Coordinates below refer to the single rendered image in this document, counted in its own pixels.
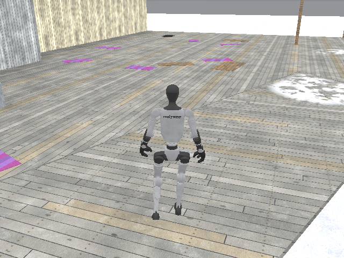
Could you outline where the right robot forearm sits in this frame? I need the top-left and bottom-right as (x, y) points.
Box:
(193, 130), (204, 153)

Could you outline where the left robot hand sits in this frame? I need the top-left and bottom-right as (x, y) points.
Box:
(140, 146), (152, 157)

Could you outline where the right robot foot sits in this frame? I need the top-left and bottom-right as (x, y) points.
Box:
(174, 203), (182, 216)

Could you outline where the right robot upper arm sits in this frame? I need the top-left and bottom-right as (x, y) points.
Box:
(184, 108), (198, 138)

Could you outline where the left robot forearm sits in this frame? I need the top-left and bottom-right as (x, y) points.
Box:
(140, 129), (151, 148)

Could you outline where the left robot upper arm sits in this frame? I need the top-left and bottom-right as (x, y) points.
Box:
(146, 108), (161, 137)

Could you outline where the right robot shin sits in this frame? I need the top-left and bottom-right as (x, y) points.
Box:
(176, 174), (185, 208)

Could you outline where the right robot hand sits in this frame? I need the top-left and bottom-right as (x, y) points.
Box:
(193, 150), (205, 163)

